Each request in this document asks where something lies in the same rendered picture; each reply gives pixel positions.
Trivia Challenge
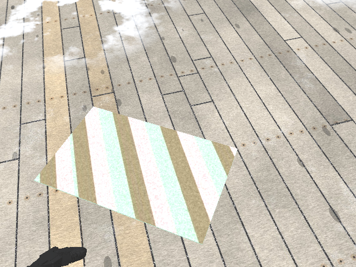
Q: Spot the robot left hand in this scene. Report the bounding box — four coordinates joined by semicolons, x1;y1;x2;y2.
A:
27;246;87;267

